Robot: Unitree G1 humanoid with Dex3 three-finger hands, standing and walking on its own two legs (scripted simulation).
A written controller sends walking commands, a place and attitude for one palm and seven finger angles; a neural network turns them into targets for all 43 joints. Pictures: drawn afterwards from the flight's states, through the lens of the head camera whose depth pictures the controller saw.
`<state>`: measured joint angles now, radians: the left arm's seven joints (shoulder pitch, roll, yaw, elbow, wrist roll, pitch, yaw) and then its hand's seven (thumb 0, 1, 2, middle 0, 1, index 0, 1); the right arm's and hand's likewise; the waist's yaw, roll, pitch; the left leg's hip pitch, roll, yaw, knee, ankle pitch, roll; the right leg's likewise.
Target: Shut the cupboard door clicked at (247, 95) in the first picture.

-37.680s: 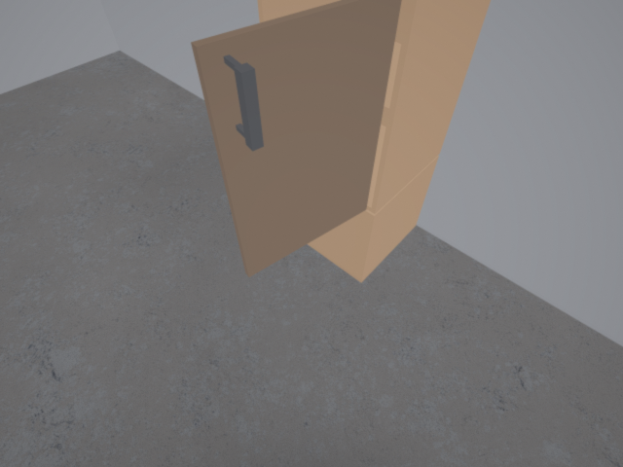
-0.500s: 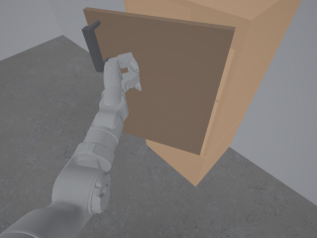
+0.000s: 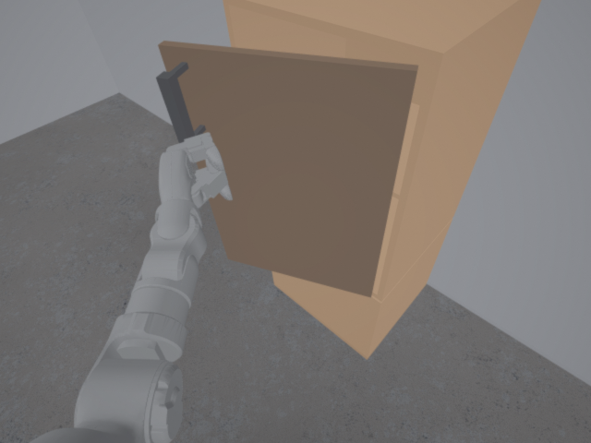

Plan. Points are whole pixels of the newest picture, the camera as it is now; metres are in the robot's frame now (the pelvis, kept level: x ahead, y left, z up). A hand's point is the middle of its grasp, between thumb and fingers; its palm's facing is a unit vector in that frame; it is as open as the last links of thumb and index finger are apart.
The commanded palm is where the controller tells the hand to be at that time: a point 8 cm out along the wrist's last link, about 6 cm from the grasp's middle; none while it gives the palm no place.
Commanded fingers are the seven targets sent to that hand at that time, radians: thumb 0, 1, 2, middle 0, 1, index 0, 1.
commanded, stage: draw the hand back to the body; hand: left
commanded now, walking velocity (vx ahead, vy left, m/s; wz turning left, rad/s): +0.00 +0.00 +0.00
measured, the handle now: (185, 107) +0.62 +0.18 +0.16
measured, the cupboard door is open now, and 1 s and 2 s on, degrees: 24 24 24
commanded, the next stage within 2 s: step back with the hand held close in 1.34 s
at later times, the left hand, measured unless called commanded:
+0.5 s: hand (114, 278) +0.27 +0.19 +0.16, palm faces +0.18 -0.96 -0.21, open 3.2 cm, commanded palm +0.24 +0.24 +0.17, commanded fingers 0.00 0.90 0.90 -0.81 -0.96 -0.81 -0.96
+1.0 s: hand out of the picture +0.18 +0.30 +0.16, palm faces +0.46 -0.78 -0.44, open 6.4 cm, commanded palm +0.14 +0.33 +0.18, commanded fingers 0.00 0.90 0.90 -0.20 -0.30 -0.20 -0.30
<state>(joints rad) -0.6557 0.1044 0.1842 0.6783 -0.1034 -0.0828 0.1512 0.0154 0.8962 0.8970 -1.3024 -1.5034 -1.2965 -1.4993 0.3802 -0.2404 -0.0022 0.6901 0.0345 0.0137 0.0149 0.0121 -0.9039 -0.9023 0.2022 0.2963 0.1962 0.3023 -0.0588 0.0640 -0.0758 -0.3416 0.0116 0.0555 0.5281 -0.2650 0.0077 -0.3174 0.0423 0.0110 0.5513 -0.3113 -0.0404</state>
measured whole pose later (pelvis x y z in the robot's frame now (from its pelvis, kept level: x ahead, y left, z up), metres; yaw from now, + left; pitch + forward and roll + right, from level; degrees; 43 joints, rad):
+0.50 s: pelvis -0.01 +0.02 +0.01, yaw +3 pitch -4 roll +0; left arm 0.00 0.25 0.04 -0.09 -0.08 -0.01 0.04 0.02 0.89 0.90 -1.07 -1.24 -1.06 -1.23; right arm 0.10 -0.21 0.06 0.55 0.03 0.01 -0.04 0.01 -0.90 -0.90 0.20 0.30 0.20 0.30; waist 0.05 0.05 0.00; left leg -0.13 -0.02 0.02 0.40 -0.20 0.03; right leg -0.07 0.01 -0.03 0.39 -0.25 -0.02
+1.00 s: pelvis +0.01 +0.02 +0.01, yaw +2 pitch -3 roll +0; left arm 0.49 0.37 0.35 -0.36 -0.09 -0.08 0.08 0.01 0.89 0.90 -0.39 -0.50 -0.39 -0.50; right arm 0.22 -0.25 0.00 0.63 0.03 -0.01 -0.06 0.02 -0.90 -0.90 0.20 0.30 0.20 0.30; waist 0.05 0.08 -0.01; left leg -0.12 -0.02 0.02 0.41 -0.24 0.03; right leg -0.06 0.01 -0.02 0.38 -0.27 -0.01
